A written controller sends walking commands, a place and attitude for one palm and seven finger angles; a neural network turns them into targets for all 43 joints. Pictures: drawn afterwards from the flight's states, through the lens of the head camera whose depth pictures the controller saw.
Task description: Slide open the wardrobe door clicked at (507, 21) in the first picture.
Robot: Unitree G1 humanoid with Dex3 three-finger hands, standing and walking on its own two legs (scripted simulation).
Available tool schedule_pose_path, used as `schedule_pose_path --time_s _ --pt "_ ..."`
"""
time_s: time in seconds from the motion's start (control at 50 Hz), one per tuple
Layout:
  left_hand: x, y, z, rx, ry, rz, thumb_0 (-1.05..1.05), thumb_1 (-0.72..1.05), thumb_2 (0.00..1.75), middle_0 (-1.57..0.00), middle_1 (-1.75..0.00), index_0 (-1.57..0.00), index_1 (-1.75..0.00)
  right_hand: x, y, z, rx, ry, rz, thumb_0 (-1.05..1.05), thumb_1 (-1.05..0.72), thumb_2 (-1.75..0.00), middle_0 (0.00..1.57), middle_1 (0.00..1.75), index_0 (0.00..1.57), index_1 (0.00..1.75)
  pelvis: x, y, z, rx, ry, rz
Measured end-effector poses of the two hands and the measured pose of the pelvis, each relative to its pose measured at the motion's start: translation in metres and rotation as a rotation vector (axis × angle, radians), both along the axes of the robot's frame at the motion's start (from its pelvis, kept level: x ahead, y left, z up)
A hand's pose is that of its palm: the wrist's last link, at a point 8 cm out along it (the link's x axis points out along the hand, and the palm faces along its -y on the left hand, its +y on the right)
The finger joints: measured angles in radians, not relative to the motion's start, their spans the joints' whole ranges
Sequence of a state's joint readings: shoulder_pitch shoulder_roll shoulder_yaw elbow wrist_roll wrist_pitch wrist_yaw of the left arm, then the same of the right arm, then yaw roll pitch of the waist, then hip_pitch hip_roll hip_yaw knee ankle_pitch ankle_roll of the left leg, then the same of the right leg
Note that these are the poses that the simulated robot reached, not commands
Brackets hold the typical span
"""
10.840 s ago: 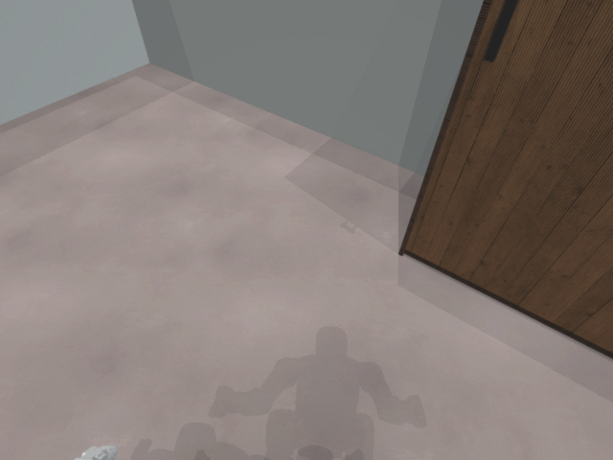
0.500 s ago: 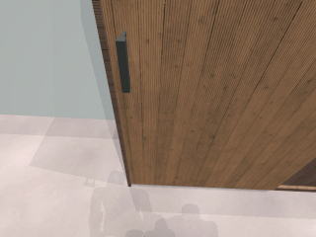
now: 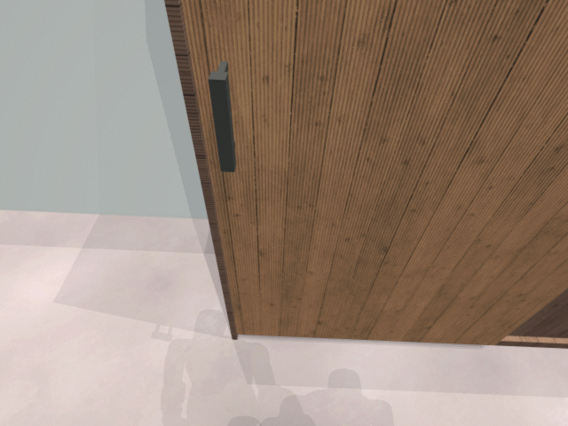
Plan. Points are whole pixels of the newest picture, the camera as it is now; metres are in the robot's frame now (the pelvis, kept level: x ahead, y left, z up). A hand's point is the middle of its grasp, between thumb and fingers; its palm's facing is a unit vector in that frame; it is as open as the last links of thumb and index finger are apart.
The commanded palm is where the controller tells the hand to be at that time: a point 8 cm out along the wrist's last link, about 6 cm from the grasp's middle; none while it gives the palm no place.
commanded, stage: look again from close up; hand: left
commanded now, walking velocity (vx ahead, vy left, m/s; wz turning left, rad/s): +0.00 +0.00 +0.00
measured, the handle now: (226, 118) +0.51 +0.13 +0.18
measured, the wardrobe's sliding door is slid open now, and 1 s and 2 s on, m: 0.00 0.00 0.00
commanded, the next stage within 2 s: raise the hand with hooked fingers in 0.18 s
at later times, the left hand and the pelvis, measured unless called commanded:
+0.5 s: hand (162, 380) +0.18 +0.18 -0.02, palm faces +0.23 -0.96 -0.13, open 7.5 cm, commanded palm +0.12 +0.22 -0.03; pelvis +0.00 +0.00 -0.02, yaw +2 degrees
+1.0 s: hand (140, 352) +0.20 +0.20 +0.04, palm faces +0.03 -1.00 -0.08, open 10.4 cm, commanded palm +0.16 +0.25 +0.05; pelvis +0.01 -0.03 -0.04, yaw +4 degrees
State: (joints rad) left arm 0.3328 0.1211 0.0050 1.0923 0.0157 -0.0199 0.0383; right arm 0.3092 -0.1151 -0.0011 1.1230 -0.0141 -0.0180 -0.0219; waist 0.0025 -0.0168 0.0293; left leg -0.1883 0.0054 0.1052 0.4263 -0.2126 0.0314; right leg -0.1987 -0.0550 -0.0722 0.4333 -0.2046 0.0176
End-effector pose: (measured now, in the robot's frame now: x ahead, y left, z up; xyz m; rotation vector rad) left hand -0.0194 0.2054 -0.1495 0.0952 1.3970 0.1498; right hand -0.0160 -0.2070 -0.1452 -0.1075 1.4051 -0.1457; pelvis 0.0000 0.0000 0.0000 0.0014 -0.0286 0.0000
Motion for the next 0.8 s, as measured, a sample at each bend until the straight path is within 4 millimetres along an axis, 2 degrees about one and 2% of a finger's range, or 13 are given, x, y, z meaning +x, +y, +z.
schedule_pose_path --time_s 0.3,0.34,0.38,0.42,0.5,0.56,0.62,0.72,0.76,0.8 --pt "-0.002 -0.003 0.000 0.006 0.015 -0.007 0.00 0.91 0.90 -0.20 -0.30 -0.20 -0.30 -0.001 -0.001 -0.001 0.005 0.008 0.000 0.01 -0.92 -0.90 0.20 0.30 0.20 0.30 0.001 -0.002 0.000 -0.004 0.004 -0.005" --pt "0.020 0.009 0.015 0.053 -0.094 0.046 0.03 0.94 0.90 -0.20 -0.30 -0.21 -0.30 0.007 -0.009 0.002 -0.027 -0.073 0.011 0.02 -0.93 -0.90 0.20 0.30 0.20 0.30 0.000 -0.002 -0.003 -0.002 0.000 -0.004" --pt "0.052 0.026 0.044 0.139 -0.319 0.067 0.06 0.96 0.89 -0.20 -0.31 -0.21 -0.31 0.023 -0.020 0.007 -0.062 -0.220 -0.002 0.03 -0.94 -0.90 0.21 0.30 0.20 0.30 0.002 -0.003 -0.006 0.004 0.008 0.007" --pt "0.091 0.030 0.079 0.170 -0.553 0.071 0.06 0.95 0.88 -0.20 -0.32 -0.21 -0.32 0.047 -0.032 0.013 -0.090 -0.369 0.001 0.03 -0.93 -0.90 0.21 0.30 0.20 0.30 0.001 -0.002 -0.009 0.003 0.009 0.023" --pt "0.170 0.018 0.147 0.128 -1.066 0.011 0.05 0.88 0.86 -0.20 -0.35 -0.20 -0.36 0.105 -0.052 0.030 -0.142 -0.631 0.054 0.02 -0.92 -0.90 0.21 0.30 0.20 0.30 -0.005 -0.004 -0.019 0.003 0.044 0.042" --pt "0.201 0.005 0.170 0.014 -1.366 -0.047 0.03 0.80 0.84 -0.20 -0.39 -0.21 -0.39 0.150 -0.062 0.047 -0.162 -0.778 0.103 0.02 -0.92 -0.90 0.20 0.30 0.20 0.30 -0.008 -0.009 -0.031 0.007 0.095 0.030" --pt "0.202 0.000 0.163 -0.061 -1.459 -0.132 0.02 0.72 0.81 -0.21 -0.43 -0.22 -0.43 0.188 -0.067 0.064 -0.169 -0.886 0.145 0.01 -0.91 -0.90 0.20 0.30 0.20 0.30 -0.008 -0.016 -0.044 0.009 0.121 0.020" --pt "0.166 0.016 0.136 -0.049 -1.298 -0.084 0.01 0.59 0.76 -0.22 -0.50 -0.23 -0.50 0.235 -0.060 0.082 -0.167 -0.981 0.206 0.01 -0.91 -0.90 0.20 0.30 0.20 0.30 -0.001 -0.023 -0.053 -0.002 0.137 0.032" --pt "0.151 0.026 0.137 0.008 -1.274 -0.042 0.01 0.54 0.74 -0.23 -0.53 -0.23 -0.53 0.246 -0.052 0.082 -0.154 -0.988 0.236 0.01 -0.91 -0.90 0.20 0.30 0.20 0.30 0.003 -0.025 -0.054 -0.014 0.140 0.047" --pt "0.144 0.034 0.147 0.061 -1.306 -0.023 0.01 0.50 0.72 -0.23 -0.56 -0.24 -0.56 0.252 -0.043 0.077 -0.133 -0.978 0.273 0.01 -0.91 -0.90 0.20 0.30 0.20 0.30 0.004 -0.027 -0.054 -0.027 0.141 0.063"
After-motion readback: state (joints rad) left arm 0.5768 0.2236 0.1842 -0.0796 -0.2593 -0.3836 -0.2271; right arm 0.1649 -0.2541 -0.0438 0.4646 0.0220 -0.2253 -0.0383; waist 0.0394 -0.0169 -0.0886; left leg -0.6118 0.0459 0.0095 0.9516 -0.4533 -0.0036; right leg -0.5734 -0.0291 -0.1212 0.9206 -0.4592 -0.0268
